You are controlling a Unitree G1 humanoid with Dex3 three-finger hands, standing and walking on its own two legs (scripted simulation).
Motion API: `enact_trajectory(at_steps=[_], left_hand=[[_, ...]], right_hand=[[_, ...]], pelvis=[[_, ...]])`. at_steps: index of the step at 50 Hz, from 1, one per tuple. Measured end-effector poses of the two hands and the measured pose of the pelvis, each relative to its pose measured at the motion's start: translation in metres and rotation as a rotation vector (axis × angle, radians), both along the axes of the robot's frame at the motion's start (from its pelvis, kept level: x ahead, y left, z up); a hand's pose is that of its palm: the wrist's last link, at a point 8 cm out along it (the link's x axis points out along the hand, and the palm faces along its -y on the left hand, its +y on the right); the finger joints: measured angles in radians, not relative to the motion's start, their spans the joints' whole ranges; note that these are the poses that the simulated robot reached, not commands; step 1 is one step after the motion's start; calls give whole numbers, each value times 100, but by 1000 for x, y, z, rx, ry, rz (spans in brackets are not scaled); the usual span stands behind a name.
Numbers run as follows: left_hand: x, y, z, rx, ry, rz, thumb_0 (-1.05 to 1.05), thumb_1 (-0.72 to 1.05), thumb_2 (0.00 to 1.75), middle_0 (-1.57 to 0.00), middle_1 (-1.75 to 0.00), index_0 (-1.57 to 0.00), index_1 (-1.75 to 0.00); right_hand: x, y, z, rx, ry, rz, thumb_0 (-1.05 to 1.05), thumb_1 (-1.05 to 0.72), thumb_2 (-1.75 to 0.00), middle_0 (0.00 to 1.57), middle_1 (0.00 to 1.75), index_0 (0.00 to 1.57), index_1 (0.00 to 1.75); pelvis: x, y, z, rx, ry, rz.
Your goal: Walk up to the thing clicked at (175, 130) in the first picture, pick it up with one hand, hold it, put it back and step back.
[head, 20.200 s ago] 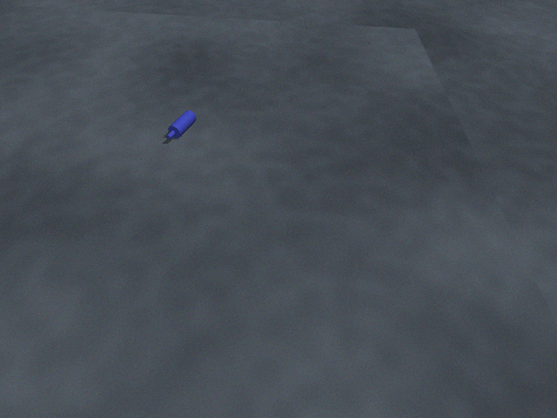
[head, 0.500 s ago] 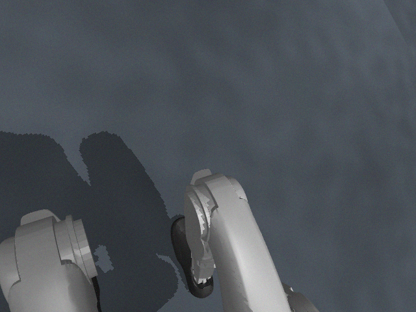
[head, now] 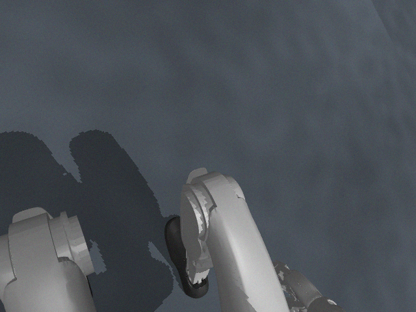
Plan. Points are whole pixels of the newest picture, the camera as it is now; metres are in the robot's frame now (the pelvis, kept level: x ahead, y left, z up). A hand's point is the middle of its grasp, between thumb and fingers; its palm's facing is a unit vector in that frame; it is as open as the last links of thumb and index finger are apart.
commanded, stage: rest palm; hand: left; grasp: from above
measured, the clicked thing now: out of the picture +0.44 +0.41 -0.26
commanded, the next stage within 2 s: close in 0.56 s
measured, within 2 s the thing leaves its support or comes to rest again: neither
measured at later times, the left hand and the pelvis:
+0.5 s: hand out of the picture +0.43 +0.37 -0.23, palm faces -0.43 -0.16 -0.89, open 14.3 cm; pelvis +0.00 +0.01 +0.00, yaw -1 degrees
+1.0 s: hand out of the picture +0.44 +0.37 -0.23, palm faces -0.41 -0.13 -0.90, open 13.4 cm; pelvis +0.00 +0.01 -0.01, yaw -2 degrees
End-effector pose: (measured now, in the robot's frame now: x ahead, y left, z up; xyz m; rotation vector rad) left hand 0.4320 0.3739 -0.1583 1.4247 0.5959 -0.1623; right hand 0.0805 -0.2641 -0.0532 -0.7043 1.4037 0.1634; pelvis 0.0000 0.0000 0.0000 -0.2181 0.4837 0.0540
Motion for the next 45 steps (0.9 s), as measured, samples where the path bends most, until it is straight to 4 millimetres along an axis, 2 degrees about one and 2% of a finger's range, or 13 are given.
enact_trajectory(at_steps=[6, 15, 31, 39, 45], left_hand=[[1, -3, -7, -3, -15, -23, 0, -58, 107, -9, -97, -6, -99], [7, -8, -13, 12, -37, -28, 0, -57, 106, -9, -98, -6, -100], [4, 2, -21, 11, 10, 36, 0, -56, 106, -9, -99, -6, -101], [2, -4, -24, -21, -1, -13, 0, -53, 105, -10, -100, -8, -102], [7, -7, -18, -11, -52, -39, 0, -48, 102, -11, -101, -10, -102]], right_hand=[[1, 4, 3, -8, 1, 18, 0, -90, -90, 20, 30, 20, 30], [-8, 13, 4, 16, 13, 17, 0, -90, -90, 20, 30, 20, 30], [-24, 14, 4, 35, 54, 1, 0, -90, -90, 20, 30, 20, 30], [-21, 14, 7, 18, 59, 22, 0, -90, -90, 20, 30, 20, 30], [-14, 14, 9, 11, 35, 49, 0, -89, -90, 20, 30, 20, 30]], pelvis=[[0, 2, -1, -9, -11, -1], [1, 5, -3, -21, -11, -5], [1, 5, -4, -24, -15, -11], [0, 5, -3, -30, -29, -13], [-1, 5, -4, -32, -37, -15]])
